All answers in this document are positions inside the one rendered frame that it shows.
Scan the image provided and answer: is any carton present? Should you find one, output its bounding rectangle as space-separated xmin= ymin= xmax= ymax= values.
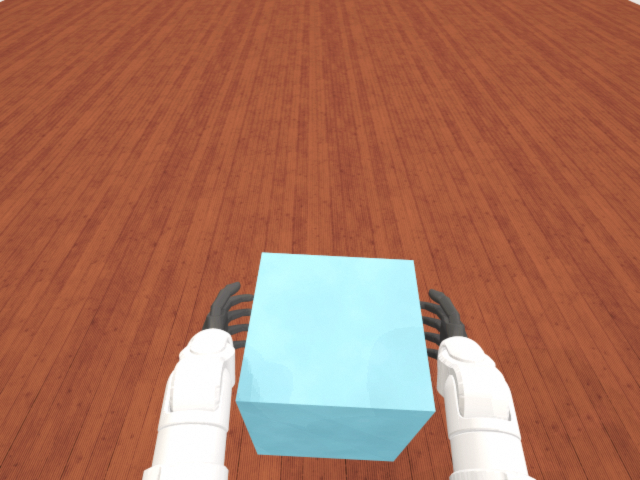
xmin=236 ymin=252 xmax=436 ymax=461

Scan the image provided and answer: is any robot left forearm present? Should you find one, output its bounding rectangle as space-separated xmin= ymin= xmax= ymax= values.
xmin=142 ymin=329 xmax=235 ymax=480

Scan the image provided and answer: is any robot right forearm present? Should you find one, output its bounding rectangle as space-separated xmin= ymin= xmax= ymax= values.
xmin=437 ymin=336 xmax=536 ymax=480

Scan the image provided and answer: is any right robot hand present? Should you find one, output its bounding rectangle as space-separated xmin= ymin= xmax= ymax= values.
xmin=420 ymin=289 xmax=468 ymax=360

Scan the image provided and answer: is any left robot hand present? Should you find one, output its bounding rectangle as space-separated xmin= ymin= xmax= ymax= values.
xmin=202 ymin=282 xmax=254 ymax=349

